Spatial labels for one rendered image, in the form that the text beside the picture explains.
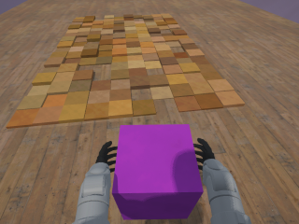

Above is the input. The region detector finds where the right robot forearm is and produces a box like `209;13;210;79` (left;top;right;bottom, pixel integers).
202;159;252;224

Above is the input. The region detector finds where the robot right hand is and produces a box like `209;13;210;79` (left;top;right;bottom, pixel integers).
193;138;215;171

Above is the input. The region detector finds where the carton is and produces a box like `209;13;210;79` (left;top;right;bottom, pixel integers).
112;124;204;220

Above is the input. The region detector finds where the left robot forearm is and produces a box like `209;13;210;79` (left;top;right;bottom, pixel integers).
72;162;111;224

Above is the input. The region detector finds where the robot left hand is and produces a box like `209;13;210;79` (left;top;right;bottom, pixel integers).
95;141;118;173

